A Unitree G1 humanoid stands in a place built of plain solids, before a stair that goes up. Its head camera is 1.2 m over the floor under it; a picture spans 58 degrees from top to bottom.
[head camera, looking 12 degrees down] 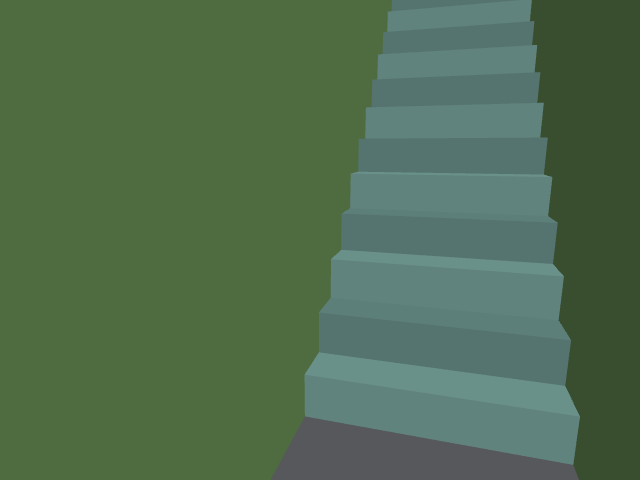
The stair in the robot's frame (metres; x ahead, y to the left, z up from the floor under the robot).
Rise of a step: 0.21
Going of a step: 0.22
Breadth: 1.19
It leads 16 degrees to the right of straight ahead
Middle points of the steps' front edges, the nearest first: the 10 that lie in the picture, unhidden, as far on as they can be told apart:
1.61 -0.46 0.21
1.83 -0.52 0.42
2.04 -0.58 0.63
2.26 -0.65 0.84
2.47 -0.71 1.05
2.69 -0.77 1.26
2.90 -0.84 1.47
3.11 -0.90 1.68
3.33 -0.96 1.89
3.54 -1.03 2.10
